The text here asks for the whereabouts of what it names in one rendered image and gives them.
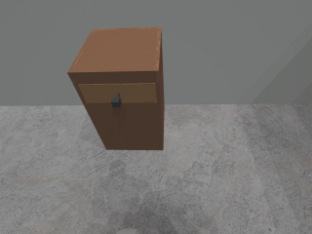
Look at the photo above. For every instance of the drawer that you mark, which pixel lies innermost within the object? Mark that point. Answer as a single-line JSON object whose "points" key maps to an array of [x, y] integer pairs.
{"points": [[129, 92]]}

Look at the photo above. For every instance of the handle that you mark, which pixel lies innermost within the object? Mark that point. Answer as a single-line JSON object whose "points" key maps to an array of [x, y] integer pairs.
{"points": [[116, 101]]}

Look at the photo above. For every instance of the cabinet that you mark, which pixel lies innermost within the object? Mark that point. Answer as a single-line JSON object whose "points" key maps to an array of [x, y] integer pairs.
{"points": [[132, 55]]}

